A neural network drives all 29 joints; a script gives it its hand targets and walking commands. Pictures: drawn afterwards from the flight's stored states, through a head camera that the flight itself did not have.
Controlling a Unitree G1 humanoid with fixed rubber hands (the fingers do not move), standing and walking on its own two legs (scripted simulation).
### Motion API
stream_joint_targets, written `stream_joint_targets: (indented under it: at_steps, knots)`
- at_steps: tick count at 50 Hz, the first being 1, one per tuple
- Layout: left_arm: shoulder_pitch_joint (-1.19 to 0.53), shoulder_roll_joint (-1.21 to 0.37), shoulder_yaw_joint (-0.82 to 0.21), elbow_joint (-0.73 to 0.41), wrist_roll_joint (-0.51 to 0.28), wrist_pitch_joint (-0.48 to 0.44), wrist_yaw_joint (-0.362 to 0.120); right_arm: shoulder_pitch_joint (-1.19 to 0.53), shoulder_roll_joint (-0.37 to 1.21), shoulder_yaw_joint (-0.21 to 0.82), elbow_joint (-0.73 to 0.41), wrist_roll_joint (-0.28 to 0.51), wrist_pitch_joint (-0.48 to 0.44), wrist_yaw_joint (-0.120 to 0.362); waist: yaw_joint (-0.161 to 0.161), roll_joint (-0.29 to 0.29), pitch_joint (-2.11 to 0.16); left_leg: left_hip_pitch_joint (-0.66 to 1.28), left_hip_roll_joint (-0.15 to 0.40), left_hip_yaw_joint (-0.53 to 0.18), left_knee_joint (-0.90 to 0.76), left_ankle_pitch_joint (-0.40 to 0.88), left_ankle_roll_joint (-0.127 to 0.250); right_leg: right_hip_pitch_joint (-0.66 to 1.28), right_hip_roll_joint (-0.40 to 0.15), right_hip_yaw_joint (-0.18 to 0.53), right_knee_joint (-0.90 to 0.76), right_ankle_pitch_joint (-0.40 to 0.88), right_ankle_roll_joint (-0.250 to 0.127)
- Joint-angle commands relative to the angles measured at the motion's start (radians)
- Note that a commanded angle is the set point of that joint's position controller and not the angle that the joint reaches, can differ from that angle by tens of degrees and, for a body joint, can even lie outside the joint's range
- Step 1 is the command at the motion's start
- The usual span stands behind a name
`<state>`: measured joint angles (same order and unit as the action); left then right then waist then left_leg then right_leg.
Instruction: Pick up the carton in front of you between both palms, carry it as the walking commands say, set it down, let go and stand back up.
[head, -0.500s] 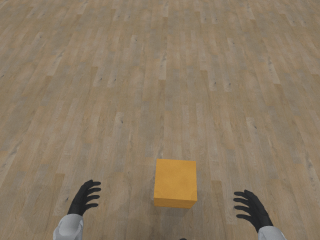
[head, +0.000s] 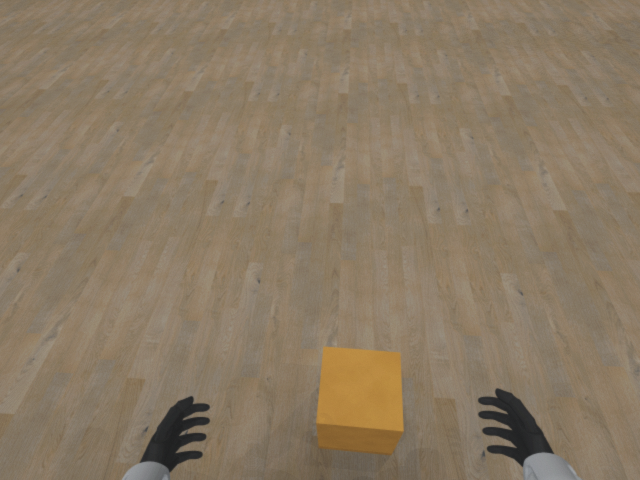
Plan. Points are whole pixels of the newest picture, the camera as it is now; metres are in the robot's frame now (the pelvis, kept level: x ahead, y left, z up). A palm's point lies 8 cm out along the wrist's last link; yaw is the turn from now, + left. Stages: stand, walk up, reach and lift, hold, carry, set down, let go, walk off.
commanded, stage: let go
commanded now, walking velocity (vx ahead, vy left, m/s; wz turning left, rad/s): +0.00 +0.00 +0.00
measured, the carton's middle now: (358, 402) +0.42 -0.06 -0.65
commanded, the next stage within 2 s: stand in 0.02 s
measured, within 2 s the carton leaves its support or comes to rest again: neither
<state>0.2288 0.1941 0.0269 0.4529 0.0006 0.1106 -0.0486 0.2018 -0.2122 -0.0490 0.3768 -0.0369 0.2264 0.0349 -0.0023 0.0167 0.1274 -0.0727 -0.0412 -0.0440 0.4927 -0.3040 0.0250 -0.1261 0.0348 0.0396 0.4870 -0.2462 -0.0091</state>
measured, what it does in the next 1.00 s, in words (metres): stands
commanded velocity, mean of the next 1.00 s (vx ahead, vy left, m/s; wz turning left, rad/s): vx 0.00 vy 0.00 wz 0.00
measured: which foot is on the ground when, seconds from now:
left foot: down 0.00-1.00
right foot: down 0.00-1.00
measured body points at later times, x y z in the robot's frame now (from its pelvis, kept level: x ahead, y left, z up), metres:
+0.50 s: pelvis +0.04 -0.01 +0.00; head +0.05 -0.02 +0.45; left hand +0.17 +0.29 -0.09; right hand +0.18 -0.30 -0.11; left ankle -0.02 +0.10 -0.74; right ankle +0.02 -0.11 -0.74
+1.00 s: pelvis +0.03 -0.01 +0.01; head +0.02 -0.02 +0.46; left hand +0.13 +0.30 -0.10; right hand +0.14 -0.30 -0.11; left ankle -0.02 +0.10 -0.74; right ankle +0.02 -0.11 -0.74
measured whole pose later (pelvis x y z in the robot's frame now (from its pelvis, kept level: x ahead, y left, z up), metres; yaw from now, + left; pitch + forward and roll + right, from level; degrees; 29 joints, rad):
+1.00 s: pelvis +0.03 -0.01 +0.01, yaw +1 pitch -2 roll +0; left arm 0.12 0.34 0.04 0.97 0.03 0.00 0.02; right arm 0.19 -0.37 -0.01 0.91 -0.03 -0.01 -0.04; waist 0.01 0.03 0.01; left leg -0.08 -0.04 -0.07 0.39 -0.28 0.02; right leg -0.13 0.03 0.02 0.40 -0.23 -0.02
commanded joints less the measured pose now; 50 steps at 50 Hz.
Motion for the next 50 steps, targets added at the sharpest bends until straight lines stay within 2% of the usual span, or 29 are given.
stream_joint_targets:
  at_steps: [1,2,3,4,6,7,8,9,10,11,16,20,22,23,24,25,28,29,31,33,34,35,39,40,41,42,44,45,50]
  knots:
    - [-0.072,0.104,0.058,-0.106,0.016,-0.021,0.013,-0.068,-0.120,-0.025,-0.091,0.005,-0.001,-0.010,0.040,0.001,-0.051,-0.159,0.024,0.009,-0.111,0.081,-0.021,0.065,0.008,-0.017,-0.047,0.014,0.018]
    - [-0.048,0.246,0.071,0.051,0.030,-0.048,0.045,-0.074,-0.186,-0.049,0.043,0.008,-0.086,-0.050,0.015,0.045,-0.117,-0.236,0.059,-0.052,-0.071,-0.069,-0.023,-0.088,-0.051,0.026,-0.060,-0.064,0.024]
    - [-0.034,0.246,0.076,0.061,0.052,-0.067,0.063,-0.074,-0.184,-0.039,0.044,-0.002,-0.135,-0.050,0.012,0.067,-0.084,-0.254,0.059,-0.072,-0.083,-0.197,-0.016,-0.086,-0.068,0.040,-0.057,-0.148,0.018]
    - [-0.022,0.260,0.088,0.069,0.063,-0.079,0.067,-0.084,-0.151,-0.028,0.058,-0.017,-0.153,-0.043,0.030,0.013,-0.062,-0.315,0.063,-0.094,-0.091,-0.252,-0.013,-0.099,-0.064,0.046,-0.047,-0.185,0.011]
    - [-0.006,0.220,0.069,0.108,0.081,-0.090,0.069,-0.021,-0.182,-0.041,0.116,-0.012,-0.185,-0.049,0.003,0.039,-0.059,-0.191,0.034,-0.042,-0.029,-0.136,-0.029,-0.198,-0.089,0.123,-0.137,-0.272,-0.005]
    - [-0.053,0.239,0.072,0.117,0.063,-0.093,0.063,-0.033,-0.194,-0.041,0.118,-0.008,-0.200,-0.043,0.011,-0.066,-0.087,-0.206,0.062,-0.066,-0.028,-0.080,-0.024,-0.164,-0.088,0.093,-0.113,-0.203,-0.006]
    - [-0.080,0.243,0.068,0.125,0.051,-0.099,0.058,-0.025,-0.194,-0.044,0.117,-0.004,-0.204,-0.037,-0.006,-0.025,-0.071,-0.192,0.062,-0.072,-0.034,-0.064,-0.021,-0.179,-0.097,0.112,-0.123,-0.170,-0.015]
    - [-0.081,0.254,0.081,0.150,0.058,-0.107,0.063,-0.029,-0.194,-0.034,0.152,-0.005,-0.209,-0.042,0.005,-0.071,-0.135,-0.155,0.056,-0.050,0.006,-0.028,-0.025,-0.160,-0.112,0.143,-0.151,-0.170,0.018]
    - [-0.130,0.207,0.065,0.137,0.058,-0.116,0.059,-0.045,-0.207,-0.036,0.159,-0.017,-0.224,-0.043,0.001,-0.021,-0.110,-0.198,0.069,-0.100,-0.063,-0.037,-0.010,-0.138,-0.077,0.070,-0.100,-0.106,0.006]
    - [-0.090,0.205,0.062,0.167,0.050,-0.126,0.055,-0.042,-0.214,-0.035,0.181,-0.022,-0.234,-0.051,0.022,-0.002,-0.120,-0.173,0.097,-0.103,-0.051,0.056,0.000,-0.109,-0.078,0.078,-0.066,0.014,-0.005]
    - [-0.072,0.256,0.069,0.248,0.041,-0.127,0.071,-0.049,-0.217,-0.016,0.268,-0.002,-0.236,-0.065,0.014,-0.025,-0.241,-0.096,0.096,-0.075,-0.012,0.299,-0.017,-0.011,-0.103,0.078,-0.042,0.327,-0.007]
    - [-0.089,0.263,0.060,0.294,0.042,-0.121,0.076,-0.010,-0.266,-0.016,0.302,-0.009,-0.228,-0.072,-0.006,0.016,-0.165,-0.110,0.098,-0.070,-0.042,0.339,-0.017,-0.004,-0.093,0.072,-0.055,0.351,-0.008]
    - [-0.089,0.295,0.071,0.310,0.038,-0.123,0.083,-0.036,-0.256,-0.002,0.327,0.006,-0.232,-0.068,0.019,0.003,-0.199,-0.080,0.105,-0.087,-0.048,0.358,-0.022,0.016,-0.107,0.085,-0.043,0.404,0.000]
    - [-0.102,0.305,0.073,0.303,0.045,-0.122,0.080,-0.017,-0.279,-0.017,0.334,0.012,-0.237,-0.070,-0.008,0.011,-0.192,-0.079,0.125,-0.104,-0.051,0.423,-0.022,0.045,-0.117,0.078,-0.043,0.394,-0.015]
    - [-0.065,0.303,0.070,0.341,0.033,-0.114,0.080,-0.019,-0.287,-0.016,0.352,0.008,-0.228,-0.070,0.010,-0.030,-0.231,-0.064,0.113,-0.070,-0.042,0.454,-0.025,0.043,-0.100,0.058,-0.029,0.431,-0.009]
    - [-0.071,0.281,0.061,0.330,0.030,-0.117,0.078,0.016,-0.298,-0.007,0.353,0.006,-0.232,-0.075,0.001,0.015,-0.229,-0.051,0.119,-0.081,-0.050,0.430,-0.021,0.066,-0.127,0.100,-0.044,0.424,-0.010]
    - [-0.103,0.297,0.057,0.364,0.037,-0.113,0.081,-0.062,-0.272,-0.007,0.335,-0.004,-0.237,-0.077,0.020,-0.097,-0.153,-0.093,0.119,-0.084,-0.046,0.428,-0.001,0.028,-0.103,0.045,-0.051,0.427,-0.007]
    - [-0.076,0.273,0.051,0.379,0.039,-0.115,0.078,-0.050,-0.261,0.001,0.353,-0.012,-0.240,-0.083,0.030,-0.008,-0.192,-0.086,0.118,-0.086,-0.068,0.364,-0.004,0.038,-0.125,0.089,-0.064,0.358,-0.008]
    - [-0.099,0.300,0.061,0.379,0.033,-0.120,0.076,-0.047,-0.268,-0.002,0.368,0.004,-0.243,-0.075,0.028,0.028,-0.237,-0.071,0.116,-0.084,-0.088,0.346,-0.019,0.067,-0.125,0.069,-0.057,0.342,-0.026]
    - [-0.128,0.307,0.062,0.401,0.040,-0.122,0.077,-0.047,-0.290,-0.015,0.399,0.007,-0.244,-0.074,0.014,0.006,-0.218,-0.053,0.112,-0.103,-0.068,0.340,0.000,0.055,-0.145,0.118,-0.084,0.384,0.000]
    - [-0.162,0.299,0.053,0.381,0.033,-0.115,0.072,-0.050,-0.267,-0.008,0.367,0.001,-0.246,-0.073,-0.005,-0.060,-0.220,-0.038,0.122,-0.090,-0.075,0.359,-0.007,0.023,-0.121,0.071,-0.084,0.357,-0.010]
    - [-0.136,0.291,0.056,0.410,0.042,-0.113,0.075,-0.034,-0.288,-0.008,0.394,-0.007,-0.248,-0.077,0.005,-0.021,-0.147,-0.059,0.109,-0.080,-0.067,0.384,-0.012,-0.004,-0.135,0.100,-0.101,0.439,0.001]
    - [-0.164,0.265,0.047,0.410,0.039,-0.125,0.067,-0.035,-0.317,-0.006,0.416,0.005,-0.249,-0.083,0.008,0.021,-0.210,-0.052,0.132,-0.108,-0.101,0.409,-0.011,0.056,-0.112,0.081,-0.088,0.326,-0.015]
    - [-0.143,0.300,0.049,0.440,0.021,-0.119,0.070,-0.058,-0.300,-0.009,0.419,0.008,-0.246,-0.080,0.018,0.013,-0.219,-0.026,0.142,-0.127,-0.125,0.359,0.001,0.076,-0.122,0.088,-0.096,0.296,-0.011]
    - [-0.158,0.342,0.056,0.442,0.028,-0.107,0.075,-0.031,-0.304,-0.005,0.424,0.002,-0.242,-0.075,-0.007,-0.010,-0.152,-0.040,0.128,-0.097,-0.128,0.326,-0.018,-0.002,-0.112,0.064,-0.108,0.287,-0.004]
    - [-0.149,0.317,0.050,0.448,0.028,-0.115,0.078,-0.037,-0.270,0.005,0.450,0.006,-0.244,-0.084,0.013,-0.043,-0.098,-0.062,0.126,-0.111,-0.123,0.343,-0.002,0.007,-0.117,0.079,-0.118,0.301,-0.009]
    - [-0.134,0.290,0.040,0.456,0.030,-0.120,0.067,-0.016,-0.296,0.006,0.459,0.012,-0.252,-0.088,0.003,0.064,-0.125,-0.067,0.137,-0.123,-0.138,0.343,-0.007,0.045,-0.138,0.099,-0.115,0.286,-0.019]
    - [-0.114,0.314,0.049,0.455,0.026,-0.129,0.067,-0.014,-0.277,0.015,0.461,0.011,-0.249,-0.085,0.016,-0.011,-0.187,-0.028,0.141,-0.112,-0.144,0.340,-0.009,0.060,-0.126,0.080,-0.102,0.270,-0.017]
    - [-0.163,0.295,0.035,0.473,0.042,-0.125,0.067,-0.053,-0.330,0.000,0.487,0.002,-0.249,-0.075,0.014,0.004,-0.112,-0.064,0.123,-0.125,-0.166,0.274,0.000,0.017,-0.121,0.085,-0.131,0.203,-0.018]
